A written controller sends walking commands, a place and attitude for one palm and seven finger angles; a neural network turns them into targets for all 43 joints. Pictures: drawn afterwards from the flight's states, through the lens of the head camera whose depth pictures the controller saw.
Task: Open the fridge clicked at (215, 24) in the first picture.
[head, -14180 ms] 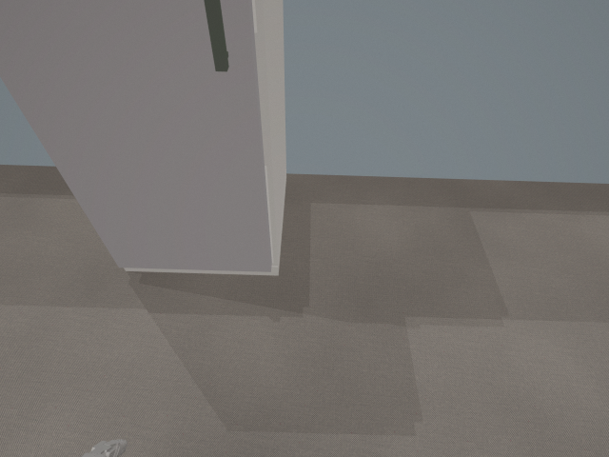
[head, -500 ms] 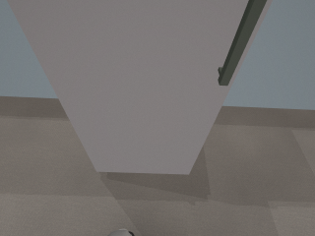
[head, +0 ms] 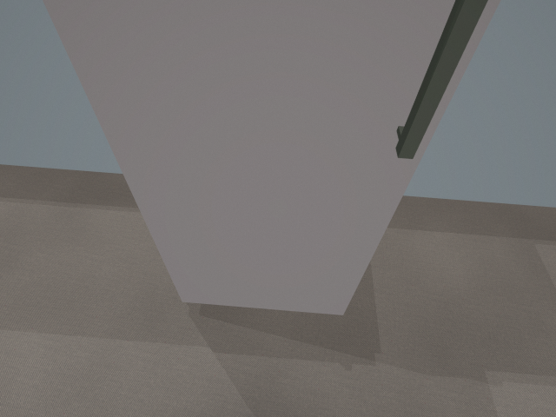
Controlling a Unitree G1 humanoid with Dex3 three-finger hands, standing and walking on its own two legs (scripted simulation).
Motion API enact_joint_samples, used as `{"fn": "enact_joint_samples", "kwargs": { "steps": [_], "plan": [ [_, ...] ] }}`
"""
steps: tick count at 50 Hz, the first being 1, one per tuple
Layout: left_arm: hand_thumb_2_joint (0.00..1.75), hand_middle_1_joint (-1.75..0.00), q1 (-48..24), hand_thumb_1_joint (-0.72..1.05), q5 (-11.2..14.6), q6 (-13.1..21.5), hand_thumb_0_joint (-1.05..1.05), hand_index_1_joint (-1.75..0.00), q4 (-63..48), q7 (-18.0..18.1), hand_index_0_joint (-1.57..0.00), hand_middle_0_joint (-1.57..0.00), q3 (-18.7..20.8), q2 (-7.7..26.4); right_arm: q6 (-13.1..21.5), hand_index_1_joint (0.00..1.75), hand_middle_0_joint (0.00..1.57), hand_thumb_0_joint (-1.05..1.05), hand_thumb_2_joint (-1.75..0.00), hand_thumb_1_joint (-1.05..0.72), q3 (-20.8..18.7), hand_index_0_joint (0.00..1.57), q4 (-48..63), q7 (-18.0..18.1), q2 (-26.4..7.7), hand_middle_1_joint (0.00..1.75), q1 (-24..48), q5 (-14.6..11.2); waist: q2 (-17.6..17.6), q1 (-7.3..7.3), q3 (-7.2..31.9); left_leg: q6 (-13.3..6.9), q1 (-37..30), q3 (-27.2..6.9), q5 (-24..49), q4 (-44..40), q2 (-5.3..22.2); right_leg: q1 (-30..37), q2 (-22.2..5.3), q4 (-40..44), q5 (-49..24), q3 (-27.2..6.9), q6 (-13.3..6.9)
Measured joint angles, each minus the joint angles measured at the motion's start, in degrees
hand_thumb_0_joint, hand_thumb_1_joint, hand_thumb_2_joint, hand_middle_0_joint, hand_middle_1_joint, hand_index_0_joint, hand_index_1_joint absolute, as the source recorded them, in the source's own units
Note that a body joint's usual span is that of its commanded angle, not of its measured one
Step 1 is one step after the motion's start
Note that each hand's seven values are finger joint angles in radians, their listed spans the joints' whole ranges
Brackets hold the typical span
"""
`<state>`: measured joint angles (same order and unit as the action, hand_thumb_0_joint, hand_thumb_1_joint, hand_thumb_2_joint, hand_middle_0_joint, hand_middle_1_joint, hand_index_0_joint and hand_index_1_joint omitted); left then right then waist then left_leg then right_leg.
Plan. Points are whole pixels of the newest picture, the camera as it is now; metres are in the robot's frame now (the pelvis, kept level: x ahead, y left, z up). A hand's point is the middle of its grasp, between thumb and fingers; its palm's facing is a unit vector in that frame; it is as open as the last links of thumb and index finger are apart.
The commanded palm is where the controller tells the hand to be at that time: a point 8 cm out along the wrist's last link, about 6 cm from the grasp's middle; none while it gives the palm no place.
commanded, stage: come to a stop and stand still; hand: right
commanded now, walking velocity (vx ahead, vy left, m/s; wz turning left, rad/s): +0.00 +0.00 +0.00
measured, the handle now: (438, 57) +0.51 -0.15 +0.27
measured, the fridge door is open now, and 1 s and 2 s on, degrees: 0 0 0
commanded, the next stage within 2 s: look again from close up in 0.96 s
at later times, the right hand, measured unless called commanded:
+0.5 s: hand out of the picture +0.00 -0.21 -0.17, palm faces +0.04 +0.97 -0.22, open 7.3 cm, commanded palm none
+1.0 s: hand out of the picture -0.06 -0.25 -0.17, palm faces +0.00 +0.97 -0.26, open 7.4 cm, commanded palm none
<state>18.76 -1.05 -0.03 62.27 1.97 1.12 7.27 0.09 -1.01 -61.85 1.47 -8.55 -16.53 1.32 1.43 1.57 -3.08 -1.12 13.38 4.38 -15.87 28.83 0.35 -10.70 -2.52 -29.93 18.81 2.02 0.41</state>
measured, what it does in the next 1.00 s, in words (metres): shifts its weight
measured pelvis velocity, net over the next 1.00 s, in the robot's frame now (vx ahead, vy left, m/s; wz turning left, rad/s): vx -0.05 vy -0.05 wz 0.00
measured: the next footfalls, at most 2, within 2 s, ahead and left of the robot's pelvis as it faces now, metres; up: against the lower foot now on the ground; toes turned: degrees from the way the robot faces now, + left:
none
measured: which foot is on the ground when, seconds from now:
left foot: down 0.00-1.00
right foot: down 0.00-1.00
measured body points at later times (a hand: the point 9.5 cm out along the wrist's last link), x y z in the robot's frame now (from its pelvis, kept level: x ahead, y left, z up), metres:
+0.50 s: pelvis -0.03 -0.02 +0.00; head -0.05 -0.03 +0.45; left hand +0.04 +0.21 -0.14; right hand +0.00 -0.27 -0.15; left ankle -0.01 +0.10 -0.74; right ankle -0.04 -0.13 -0.74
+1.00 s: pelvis -0.05 -0.05 +0.01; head -0.06 -0.05 +0.46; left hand -0.05 +0.21 -0.15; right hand -0.06 -0.30 -0.15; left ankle -0.01 +0.10 -0.74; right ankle -0.04 -0.13 -0.74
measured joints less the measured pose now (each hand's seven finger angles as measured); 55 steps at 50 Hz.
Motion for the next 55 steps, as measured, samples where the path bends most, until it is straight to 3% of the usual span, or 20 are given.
{"fn": "enact_joint_samples", "kwargs": {
  "steps": [5,9,25,40,55],
  "plan": [
    [0.9,-0.3,0.25,0.9,0.21,-0.32,0.0,-0.3,-1.25,0.21,-0.2,-0.21,0.62,1.09,0.64,0.3,0.2,0.01,-0.89,-0.93,0.01,0.2,2.26,1.34,0.46,0.3,-0.96,0.43,-0.13,-0.2,1.8,-0.94,0.02,1.32,-1.47,1.6,-1.37,-2.04,-1.07,-4.97,2.65,-1.23,-0.71],
    [0.9,-0.3,-1.18,0.91,0.36,0.1,0.0,-0.3,-1.51,0.42,-0.2,-0.2,0.8,1.59,0.49,0.3,0.2,0.01,-0.89,-0.95,0.1,0.2,2.47,1.44,-0.32,0.3,-1.13,0.1,-1.52,-0.74,2.95,-0.56,-0.85,1.05,-2.05,2.23,-0.87,0.24,-0.71,-2.75,2.76,-0.86,1.33],
    [0.9,-0.3,-6.14,0.91,0.44,0.56,0.0,-0.3,-2.78,-0.89,-0.2,-0.2,-0.41,3.18,0.44,0.3,0.2,0.0,-0.89,-0.91,0.87,0.2,3.05,0.57,-3.01,0.3,-0.51,-0.06,-1.76,-2.31,3.9,1.77,-3.15,-0.7,3.44,-2.88,1.31,2.66,1.81,1.96,-2.05,0.93,-1.45],
    [0.9,-0.3,-2.24,0.9,0.5,-0.1,0.0,-0.3,-0.01,-1.59,-0.2,-0.21,-0.25,5.44,-0.36,0.3,0.2,0.0,-0.89,-0.91,0.81,0.2,0.95,0.4,-4.7,0.3,-2.16,0.31,-1.82,-1.95,2.2,3.5,-1.62,-1.78,6.8,-4.89,3.82,1.61,4.51,4.95,-5.66,1.93,-3.61],
    [0.9,-0.3,-3.93,0.9,0.73,0.17,0.0,-0.3,0.86,-1.7,-0.2,-0.21,-0.16,5.89,-0.04,0.3,0.2,0.0,-0.89,-0.91,1.22,0.2,-0.15,0.32,-3.96,0.3,-0.79,0.33,-1.54,-1.73,1.04,3.69,-0.99,-2.32,7.11,-4.88,3.97,1.44,4.71,5.56,-6.13,2.42,-3.72]
  ]
}}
